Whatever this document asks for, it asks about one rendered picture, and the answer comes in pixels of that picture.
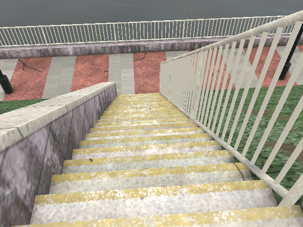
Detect stairs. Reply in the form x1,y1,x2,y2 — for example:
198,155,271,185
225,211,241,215
29,93,277,225

